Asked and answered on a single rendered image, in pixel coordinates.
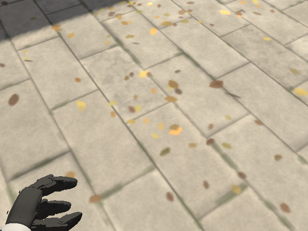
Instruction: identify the left robot hand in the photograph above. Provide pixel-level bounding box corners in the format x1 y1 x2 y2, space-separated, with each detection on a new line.
5 174 83 231

